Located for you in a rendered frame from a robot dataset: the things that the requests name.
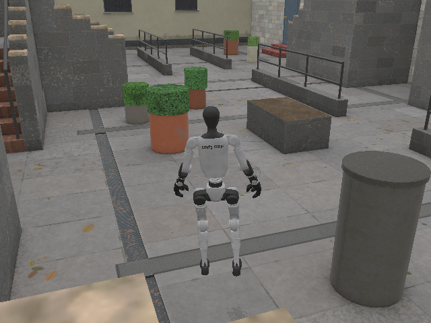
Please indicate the right robot hand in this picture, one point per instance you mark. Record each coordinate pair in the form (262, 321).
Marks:
(253, 188)

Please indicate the left robot upper arm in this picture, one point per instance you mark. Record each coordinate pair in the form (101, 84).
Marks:
(188, 154)

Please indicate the robot right thigh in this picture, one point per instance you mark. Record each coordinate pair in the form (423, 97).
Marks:
(232, 199)

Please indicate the left robot hand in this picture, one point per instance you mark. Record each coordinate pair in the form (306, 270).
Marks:
(183, 187)

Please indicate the left robot forearm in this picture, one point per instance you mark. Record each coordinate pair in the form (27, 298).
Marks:
(181, 177)

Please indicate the right robot upper arm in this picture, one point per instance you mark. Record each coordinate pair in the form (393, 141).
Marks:
(233, 140)

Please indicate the right robot forearm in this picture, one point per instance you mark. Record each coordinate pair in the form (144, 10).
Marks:
(251, 175)

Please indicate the robot left shin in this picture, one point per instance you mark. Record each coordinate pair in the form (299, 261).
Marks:
(203, 243)

